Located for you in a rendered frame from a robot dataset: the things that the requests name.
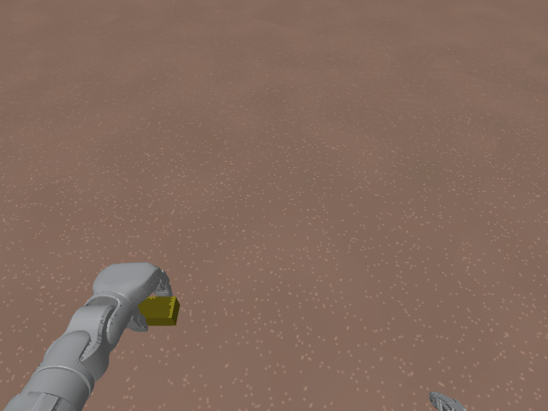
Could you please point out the left robot hand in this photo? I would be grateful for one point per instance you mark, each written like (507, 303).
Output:
(135, 282)

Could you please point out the left robot arm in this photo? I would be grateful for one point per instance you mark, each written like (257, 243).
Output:
(64, 380)

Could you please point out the right robot hand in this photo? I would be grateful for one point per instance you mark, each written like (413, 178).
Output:
(444, 403)

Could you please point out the small box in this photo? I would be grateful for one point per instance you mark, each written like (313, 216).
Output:
(161, 310)

